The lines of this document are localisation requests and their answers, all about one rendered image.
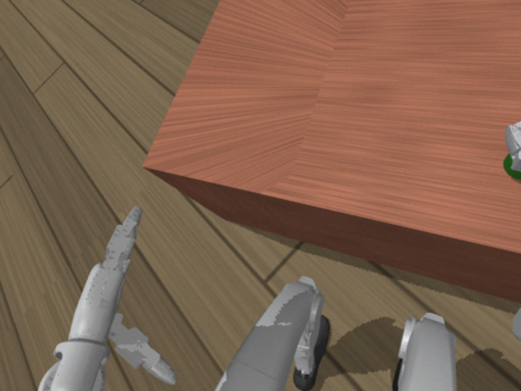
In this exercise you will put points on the left robot hand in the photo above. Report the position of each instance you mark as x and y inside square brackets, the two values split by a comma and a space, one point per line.
[96, 316]

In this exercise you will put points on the left robot arm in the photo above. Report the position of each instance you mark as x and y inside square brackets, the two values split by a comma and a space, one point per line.
[80, 367]

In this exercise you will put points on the bottle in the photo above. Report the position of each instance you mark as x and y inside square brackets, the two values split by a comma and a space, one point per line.
[507, 167]

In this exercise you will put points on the right robot hand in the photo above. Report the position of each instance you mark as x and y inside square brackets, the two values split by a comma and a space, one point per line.
[513, 143]

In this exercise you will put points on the left robot foot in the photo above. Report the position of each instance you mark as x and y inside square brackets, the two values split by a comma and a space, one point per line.
[306, 382]

